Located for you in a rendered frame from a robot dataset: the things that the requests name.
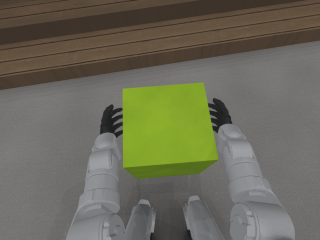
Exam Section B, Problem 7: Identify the left robot forearm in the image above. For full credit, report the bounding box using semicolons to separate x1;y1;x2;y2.
66;132;122;239

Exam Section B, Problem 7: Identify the right robot forearm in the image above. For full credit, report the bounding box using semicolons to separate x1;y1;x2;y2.
217;123;295;239

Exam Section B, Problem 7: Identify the robot right thigh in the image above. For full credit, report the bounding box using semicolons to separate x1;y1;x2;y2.
182;199;225;240

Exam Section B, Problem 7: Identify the robot right upper arm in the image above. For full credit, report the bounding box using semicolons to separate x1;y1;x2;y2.
230;200;295;240

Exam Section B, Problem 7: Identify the right robot hand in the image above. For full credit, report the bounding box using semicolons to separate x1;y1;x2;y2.
208;98;233;133

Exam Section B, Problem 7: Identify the robot left upper arm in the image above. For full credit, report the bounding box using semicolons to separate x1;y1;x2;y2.
66;212;127;240

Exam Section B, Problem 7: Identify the robot left thigh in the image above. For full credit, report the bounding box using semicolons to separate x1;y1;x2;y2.
125;203;156;240

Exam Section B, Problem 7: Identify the left robot hand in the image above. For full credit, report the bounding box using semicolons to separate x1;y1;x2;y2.
100;104;123;138

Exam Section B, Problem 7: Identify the carton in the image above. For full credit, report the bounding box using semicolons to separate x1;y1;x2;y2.
122;82;219;179

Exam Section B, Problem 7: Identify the robot thigh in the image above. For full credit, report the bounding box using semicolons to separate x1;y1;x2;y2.
182;199;225;240
125;203;156;240

